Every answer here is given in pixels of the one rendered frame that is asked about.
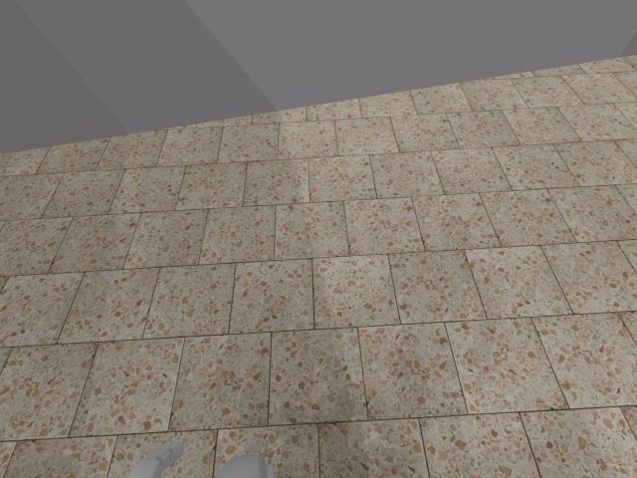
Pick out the robot left thigh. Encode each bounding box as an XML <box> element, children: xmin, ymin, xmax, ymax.
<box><xmin>217</xmin><ymin>454</ymin><xmax>274</xmax><ymax>478</ymax></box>

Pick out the robot left hand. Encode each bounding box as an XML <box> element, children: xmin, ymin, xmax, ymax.
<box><xmin>127</xmin><ymin>442</ymin><xmax>184</xmax><ymax>478</ymax></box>

